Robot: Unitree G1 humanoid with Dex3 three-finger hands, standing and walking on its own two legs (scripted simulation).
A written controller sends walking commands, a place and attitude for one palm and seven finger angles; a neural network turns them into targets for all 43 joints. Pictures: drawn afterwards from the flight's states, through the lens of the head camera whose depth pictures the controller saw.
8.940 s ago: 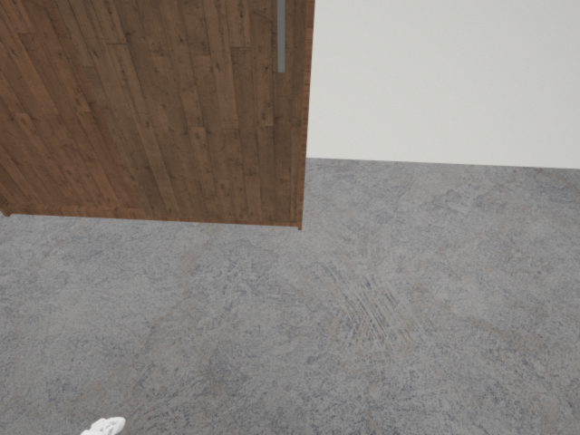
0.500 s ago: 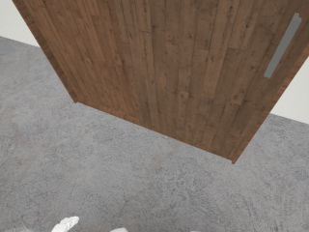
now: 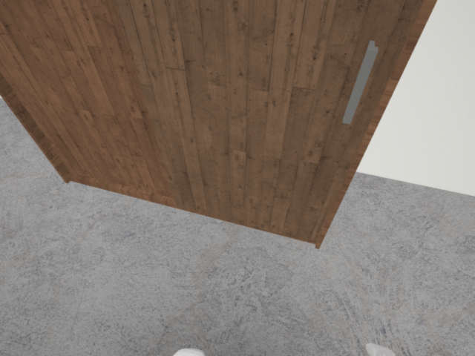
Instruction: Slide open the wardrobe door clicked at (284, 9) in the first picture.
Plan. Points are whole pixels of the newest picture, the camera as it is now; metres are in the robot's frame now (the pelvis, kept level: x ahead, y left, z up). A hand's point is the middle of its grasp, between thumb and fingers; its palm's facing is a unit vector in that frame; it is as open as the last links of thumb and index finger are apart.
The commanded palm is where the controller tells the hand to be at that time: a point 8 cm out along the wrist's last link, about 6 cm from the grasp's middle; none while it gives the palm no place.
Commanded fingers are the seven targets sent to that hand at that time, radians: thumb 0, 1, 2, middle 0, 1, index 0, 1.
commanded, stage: turn to face it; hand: right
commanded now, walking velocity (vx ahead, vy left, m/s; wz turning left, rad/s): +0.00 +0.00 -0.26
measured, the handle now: (358, 84) +0.70 -0.21 +0.09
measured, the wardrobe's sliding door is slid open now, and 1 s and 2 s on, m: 0.00 0.00 0.00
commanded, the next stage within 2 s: take the last steps up to it in 0.14 s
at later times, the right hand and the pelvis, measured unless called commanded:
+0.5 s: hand out of the picture -0.07 -0.14 -0.17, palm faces +0.24 +0.95 -0.20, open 7.4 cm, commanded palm none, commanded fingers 0.00 -0.90 -0.90 0.20 0.30 0.20 0.30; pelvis -0.03 +0.04 +0.00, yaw -9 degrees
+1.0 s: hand out of the picture +0.15 -0.19 -0.18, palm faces +0.09 +0.98 -0.18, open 7.4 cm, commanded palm none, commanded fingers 0.00 -0.90 -0.90 0.20 0.30 0.20 0.30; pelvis +0.09 +0.00 -0.01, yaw -6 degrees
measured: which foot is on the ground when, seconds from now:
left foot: up 0.00-0.10, down 0.12-0.60, up 0.62-1.00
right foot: down 0.00-0.12, up 0.14-0.56, down 0.58-1.00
